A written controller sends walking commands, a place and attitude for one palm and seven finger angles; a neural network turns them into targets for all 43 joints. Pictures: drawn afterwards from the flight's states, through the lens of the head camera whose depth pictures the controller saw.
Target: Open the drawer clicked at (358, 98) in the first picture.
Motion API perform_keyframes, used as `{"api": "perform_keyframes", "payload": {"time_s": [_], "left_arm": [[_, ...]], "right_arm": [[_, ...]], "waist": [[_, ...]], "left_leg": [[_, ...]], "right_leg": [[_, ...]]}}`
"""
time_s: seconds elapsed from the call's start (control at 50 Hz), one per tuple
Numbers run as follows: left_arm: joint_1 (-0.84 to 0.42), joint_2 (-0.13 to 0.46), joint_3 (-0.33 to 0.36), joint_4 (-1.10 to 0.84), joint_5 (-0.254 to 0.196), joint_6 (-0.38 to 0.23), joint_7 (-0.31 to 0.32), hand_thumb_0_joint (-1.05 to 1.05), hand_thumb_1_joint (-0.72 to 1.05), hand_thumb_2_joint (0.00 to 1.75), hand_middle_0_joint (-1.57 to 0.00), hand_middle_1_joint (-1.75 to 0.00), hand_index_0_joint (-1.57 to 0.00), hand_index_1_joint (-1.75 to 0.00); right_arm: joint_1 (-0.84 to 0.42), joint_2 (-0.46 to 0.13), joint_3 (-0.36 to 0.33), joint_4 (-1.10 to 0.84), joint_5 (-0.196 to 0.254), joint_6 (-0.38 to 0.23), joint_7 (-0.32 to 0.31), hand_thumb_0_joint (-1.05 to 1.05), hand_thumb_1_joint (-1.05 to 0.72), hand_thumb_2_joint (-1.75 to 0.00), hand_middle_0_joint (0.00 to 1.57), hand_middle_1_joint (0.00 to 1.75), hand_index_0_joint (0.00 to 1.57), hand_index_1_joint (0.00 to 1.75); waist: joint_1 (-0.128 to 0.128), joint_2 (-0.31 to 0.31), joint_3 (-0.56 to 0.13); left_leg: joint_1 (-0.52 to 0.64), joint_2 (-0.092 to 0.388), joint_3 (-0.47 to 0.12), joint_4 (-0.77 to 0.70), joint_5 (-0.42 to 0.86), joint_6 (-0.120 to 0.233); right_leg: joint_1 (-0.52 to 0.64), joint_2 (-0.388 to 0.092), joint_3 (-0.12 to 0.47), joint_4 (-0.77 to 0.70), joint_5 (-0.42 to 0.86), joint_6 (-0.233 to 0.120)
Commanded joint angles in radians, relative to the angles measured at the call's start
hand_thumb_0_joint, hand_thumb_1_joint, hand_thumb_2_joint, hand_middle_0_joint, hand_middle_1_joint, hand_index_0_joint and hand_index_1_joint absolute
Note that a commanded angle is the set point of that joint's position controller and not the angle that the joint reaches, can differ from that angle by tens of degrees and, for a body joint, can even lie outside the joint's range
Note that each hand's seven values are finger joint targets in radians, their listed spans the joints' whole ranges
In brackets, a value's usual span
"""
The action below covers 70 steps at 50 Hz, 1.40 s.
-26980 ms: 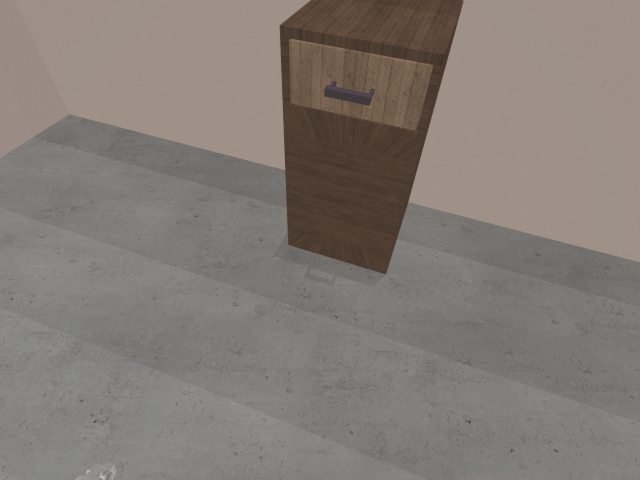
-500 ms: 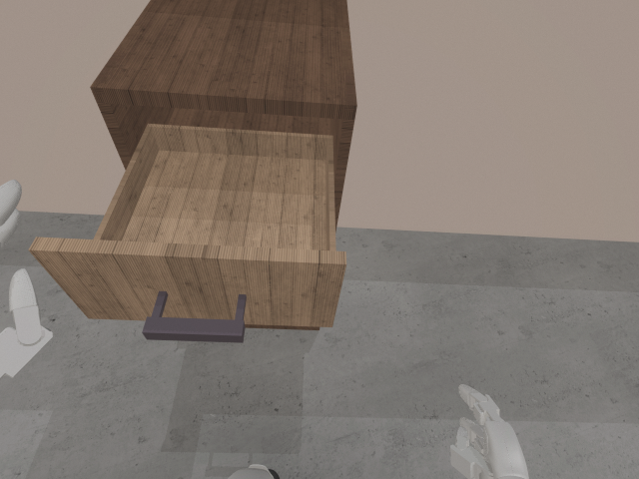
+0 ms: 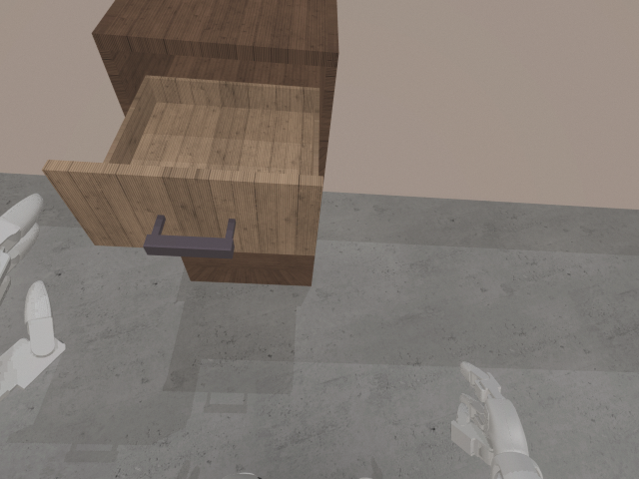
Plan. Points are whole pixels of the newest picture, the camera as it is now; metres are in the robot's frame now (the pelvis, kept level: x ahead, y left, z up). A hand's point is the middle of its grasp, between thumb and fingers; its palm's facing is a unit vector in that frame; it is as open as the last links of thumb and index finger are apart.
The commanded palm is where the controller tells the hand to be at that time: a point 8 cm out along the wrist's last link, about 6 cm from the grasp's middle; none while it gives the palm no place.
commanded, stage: stop stepping back and stand still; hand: left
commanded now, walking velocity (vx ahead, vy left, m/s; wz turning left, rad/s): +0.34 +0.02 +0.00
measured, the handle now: (193, 235) +0.44 +0.22 -0.02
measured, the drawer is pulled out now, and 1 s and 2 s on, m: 0.30 0.30 0.30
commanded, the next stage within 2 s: let the arm hang, fingers relaxed in 0.60 s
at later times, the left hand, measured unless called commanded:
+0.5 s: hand out of the picture +0.10 +0.23 +0.17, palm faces +0.40 -0.79 -0.47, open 7.4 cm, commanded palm +0.05 +0.27 +0.18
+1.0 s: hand out of the picture -0.01 +0.16 -0.17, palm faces +0.11 -0.98 -0.17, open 7.1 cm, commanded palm none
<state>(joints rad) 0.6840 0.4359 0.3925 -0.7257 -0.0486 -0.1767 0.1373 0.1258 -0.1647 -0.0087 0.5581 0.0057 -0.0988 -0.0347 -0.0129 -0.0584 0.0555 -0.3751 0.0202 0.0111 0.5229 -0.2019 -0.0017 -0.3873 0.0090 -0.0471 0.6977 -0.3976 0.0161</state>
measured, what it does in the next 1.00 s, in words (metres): steps on the spot: left foot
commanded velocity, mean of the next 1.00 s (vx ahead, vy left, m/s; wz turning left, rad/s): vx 0.09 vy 0.03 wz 0.00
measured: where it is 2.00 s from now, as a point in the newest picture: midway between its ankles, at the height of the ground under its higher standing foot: outside the picture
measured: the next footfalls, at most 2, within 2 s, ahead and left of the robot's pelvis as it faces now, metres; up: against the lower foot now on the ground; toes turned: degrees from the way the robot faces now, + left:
left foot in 0.30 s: -0.05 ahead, +0.11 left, +0.00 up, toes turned +2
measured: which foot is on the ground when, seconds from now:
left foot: down 0.00-0.08, up 0.10-0.28, down 0.30-1.00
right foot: down 0.00-1.00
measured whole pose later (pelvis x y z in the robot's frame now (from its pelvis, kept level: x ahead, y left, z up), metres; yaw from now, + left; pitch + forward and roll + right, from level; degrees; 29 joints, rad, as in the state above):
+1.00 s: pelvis -0.07 -0.01 +0.00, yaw +3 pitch -2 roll +0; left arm 0.27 0.15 0.05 0.84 0.01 0.07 0.03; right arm 0.26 -0.16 0.01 0.91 -0.02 0.01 -0.02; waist -0.01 -0.04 0.07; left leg -0.21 0.00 -0.01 0.57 -0.32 0.00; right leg -0.30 -0.01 -0.10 0.55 -0.21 -0.04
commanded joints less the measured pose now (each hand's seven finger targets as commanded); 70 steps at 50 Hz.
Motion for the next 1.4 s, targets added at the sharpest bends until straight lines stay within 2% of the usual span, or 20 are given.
{"api": "perform_keyframes", "payload": {"time_s": [0.0, 0.04, 0.08, 0.12, 0.2, 0.24, 0.28, 0.3, 0.34, 0.4, 0.48, 0.52, 0.66, 0.68, 0.72, 0.8, 0.9, 1.0, 1.12, 1.38], "left_arm": [[0.051, 0.124, 0.141, -0.176, -0.016, -0.046, 0.033, 0.00, 0.90, 0.90, -0.20, -0.30, -0.20, -0.30], [0.000, 0.131, 0.134, -0.104, -0.014, -0.047, 0.036, 0.00, 0.90, 0.90, -0.20, -0.30, -0.20, -0.30], [-0.028, 0.097, 0.088, -0.040, -0.019, -0.021, 0.037, 0.00, 0.90, 0.90, -0.20, -0.30, -0.20, -0.30], [-0.069, 0.086, 0.064, -0.017, -0.013, -0.018, 0.038, 0.00, 0.90, 0.90, -0.20, -0.30, -0.20, -0.30], [-0.096, 0.106, 0.052, -0.030, 0.024, -0.037, 0.043, 0.00, 0.90, 0.90, -0.20, -0.30, -0.20, -0.30], [-0.047, 0.094, 0.047, -0.070, 0.030, -0.053, 0.053, 0.00, 0.90, 0.90, -0.20, -0.30, -0.20, -0.30], [-0.056, 0.108, 0.054, -0.144, 0.022, -0.077, 0.051, 0.00, 0.90, 0.90, -0.20, -0.30, -0.20, -0.30], [-0.053, 0.133, 0.077, -0.160, 0.019, -0.079, 0.050, 0.00, 0.90, 0.90, -0.20, -0.30, -0.20, -0.30], [-0.023, 0.125, 0.090, -0.133, 0.024, -0.075, 0.050, 0.00, 0.90, 0.90, -0.20, -0.30, -0.20, -0.30], [-0.045, 0.107, 0.079, -0.075, 0.018, -0.078, 0.051, 0.00, 0.90, 0.90, -0.20, -0.30, -0.20, -0.30], [-0.082, 0.086, 0.058, 0.013, 0.017, -0.085, 0.047, 0.00, 0.90, 0.90, -0.20, -0.30, -0.20, -0.30], [-0.112, 0.086, 0.046, -0.007, 0.017, -0.082, 0.048, 0.00, 0.90, 0.90, -0.20, -0.30, -0.20, -0.30], [-0.102, 0.082, 0.044, -0.052, 0.023, -0.075, 0.051, 0.00, 0.90, 0.90, -0.20, -0.30, -0.20, -0.30], [-0.210, -0.098, -0.301, 0.801, 0.113, 0.090, -0.091, 0.00, 0.90, 0.90, -0.20, -0.30, -0.20, -0.30], [-0.197, -0.162, -0.294, 0.864, 0.086, 0.175, -0.119, 0.00, 0.90, 0.90, -0.20, -0.30, -0.20, -0.30], [-0.333, -0.111, -0.300, 1.091, 0.089, 0.186, -0.121, 0.00, 0.90, 0.90, -0.20, -0.30, -0.20, -0.30], [-0.419, -0.104, -0.325, 1.398, 0.071, 0.204, -0.113, 0.00, 0.90, 0.90, -0.20, -0.30, -0.20, -0.30], [-0.365, -0.159, -0.324, 1.608, 0.068, 0.190, -0.110, 0.00, 0.90, 0.90, -0.20, -0.30, -0.20, -0.30], [-0.358, -0.164, -0.342, 1.734, 0.062, 0.184, -0.113, 0.00, 0.90, 0.90, -0.20, -0.30, -0.20, -0.30], [-0.315, -0.199, -0.351, 1.836, 0.061, 0.184, -0.102, 0.00, 0.90, 0.90, -0.20, -0.30, -0.20, -0.30]], "right_arm": [[-0.019, -0.165, -0.033, -0.143, 0.018, -0.044, -0.012, 0.00, -0.90, -0.90, 0.20, 0.30, 0.20, 0.30], [-0.029, -0.152, -0.024, -0.148, 0.020, -0.032, -0.017, 0.00, -0.90, -0.90, 0.20, 0.30, 0.20, 0.30], [0.000, -0.160, -0.052, -0.121, 0.024, -0.008, -0.026, 0.00, -0.90, -0.90, 0.20, 0.30, 0.20, 0.30], [-0.014, -0.151, -0.034, -0.097, 0.009, 0.004, -0.023, 0.00, -0.90, -0.90, 0.20, 0.30, 0.20, 0.30], [-0.052, -0.153, -0.025, -0.103, 0.004, -0.023, -0.034, 0.00, -0.90, -0.90, 0.20, 0.30, 0.20, 0.30], [-0.006, -0.149, -0.021, -0.098, -0.004, -0.048, -0.035, 0.00, -0.90, -0.90, 0.20, 0.30, 0.20, 0.30], [-0.004, -0.189, -0.043, -0.126, -0.009, -0.064, -0.030, 0.00, -0.90, -0.90, 0.20, 0.30, 0.20, 0.30], [-0.010, -0.199, -0.054, -0.143, 0.002, -0.060, -0.026, 0.00, -0.90, -0.90, 0.20, 0.30, 0.20, 0.30], [-0.008, -0.158, -0.028, -0.125, 0.006, -0.051, -0.025, 0.00, -0.90, -0.90, 0.20, 0.30, 0.20, 0.30], [0.005, -0.170, -0.039, -0.115, 0.013, -0.060, -0.030, 0.00, -0.90, -0.90, 0.20, 0.30, 0.20, 0.30], [0.029, -0.168, -0.042, -0.099, 0.008, -0.055, -0.032, 0.00, -0.90, -0.90, 0.20, 0.30, 0.20, 0.30], [0.021, -0.162, -0.034, -0.094, 0.005, -0.049, -0.031, 0.00, -0.90, -0.90, 0.20, 0.30, 0.20, 0.30], [-0.010, -0.154, -0.014, -0.109, 0.002, -0.050, -0.027, 0.00, -0.90, -0.90, 0.20, 0.30, 0.20, 0.30], [-0.006, -0.261, -0.075, 0.164, -0.015, -0.073, 0.060, 0.00, -0.90, -0.90, 0.20, 0.30, 0.20, 0.30], [0.119, -0.153, -0.047, 0.152, -0.018, 0.005, 0.044, 0.00, -0.90, -0.90, 0.20, 0.30, 0.20, 0.30], [0.135, -0.148, -0.038, 0.159, -0.024, 0.064, 0.032, 0.00, -0.90, -0.90, 0.20, 0.30, 0.20, 0.30], [0.118, -0.140, -0.013, 0.248, -0.028, 0.094, 0.015, 0.00, -0.90, -0.90, 0.20, 0.30, 0.20, 0.30], [0.177, -0.098, -0.011, 0.346, -0.026, 0.098, -0.001, 0.00, -0.90, -0.90, 0.20, 0.30, 0.20, 0.30], [0.286, -0.065, -0.010, 0.434, -0.020, 0.107, -0.003, 0.00, -0.90, -0.90, 0.20, 0.30, 0.20, 0.30], [0.358, -0.019, -0.002, 0.524, -0.021, 0.108, -0.008, 0.00, -0.90, -0.90, 0.20, 0.30, 0.20, 0.30]], "waist": [[0.002, 0.217, -0.163], [-0.021, 0.062, -0.109], [-0.018, -0.146, -0.088], [-0.037, -0.102, -0.075], [-0.012, -0.085, -0.060], [-0.010, 0.018, -0.087], [0.007, 0.198, -0.098], [0.013, 0.201, -0.139], [0.004, 0.272, -0.095], [-0.003, 0.127, -0.041], [-0.018, -0.025, -0.020], [-0.022, -0.029, -0.039], [-0.002, 0.151, -0.050], [-0.031, 0.133, 0.026], [-0.009, 0.047, -0.119], [-0.003, -0.184, -0.134], [0.017, 0.146, -0.031], [0.027, 0.232, -0.030], [0.014, 0.088, 0.001], [0.014, 0.048, 0.075]], "left_leg": [[0.003, 0.163, -0.118, -0.127, -0.033, 0.068], [-0.039, 0.046, -0.038, 0.006, -0.288, 0.017], [0.041, -0.044, -0.019, 0.440, -0.220, -0.009], [-0.002, -0.020, -0.062, 0.518, -0.200, 0.003], [0.090, -0.006, 0.007, 0.084, -0.215, 0.044], [0.148, -0.006, 0.023, -0.183, -0.172, 0.066], [0.132, 0.110, -0.112, -0.254, -0.070, 0.102], [0.145, 0.153, -0.154, -0.198, 0.032, 0.105], [-0.029, 0.144, -0.163, -0.268, -0.253, 0.105], [-0.063, 0.089, -0.108, -0.183, -0.229, 0.081], [-0.012, 0.007, -0.037, -0.026, -0.281, 0.059], [0.049, -0.002, -0.021, -0.019, -0.215, 0.056], [-0.022, 0.094, -0.136, -0.216, -0.127, 0.070], [-0.052, 0.074, -0.117, -0.046, 0.070, 0.046], [0.040, 0.081, -0.101, -0.015, 0.203, 0.049], [0.072, -0.015, -0.046, 0.086, 0.078, 0.036], [0.073, 0.066, -0.128, -0.105, 0.115, 0.055], [0.080, 0.059, -0.097, -0.148, -0.018, 0.051], [0.106, 0.062, -0.085, -0.170, -0.068, 0.052], [0.094, 0.055, -0.065, -0.192, -0.118, 0.052]], "right_leg": [[0.239, -0.022, -0.020, -0.247, 0.110, 0.007], [0.197, -0.134, 0.111, -0.406, 0.050, -0.054], [-0.084, -0.344, 0.408, -0.577, -0.322, -0.163], [-0.083, -0.339, 0.306, -0.525, -0.178, -0.165], [0.003, -0.277, 0.203, -0.497, -0.141, -0.113], [0.110, -0.209, 0.168, -0.414, -0.096, -0.085], [0.189, -0.093, 0.087, -0.242, 0.083, -0.035], [0.197, -0.065, 0.039, -0.174, 0.162, -0.020], [0.250, -0.054, 0.005, -0.159, 0.043, -0.016], [0.246, -0.062, 0.058, -0.240, 0.062, -0.026], [0.121, -0.151, 0.242, -0.432, -0.217, -0.071], [0.106, -0.178, 0.236, -0.434, -0.176, -0.088], [0.257, -0.046, 0.058, -0.249, 0.162, -0.025], [0.094, -0.096, 0.006, -0.088, 0.334, -0.043], [0.139, -0.091, 0.024, -0.123, 0.351, -0.054], [0.184, -0.186, 0.111, -0.195, 0.455, -0.127], [0.186, -0.086, 0.064, -0.221, 0.247, -0.070], [0.255, -0.089, 0.078, -0.312, 0.225, -0.081], [0.222, -0.104, 0.083, -0.377, 0.132, -0.081], [0.164, -0.098, 0.094, -0.394, 0.063, -0.073]]}}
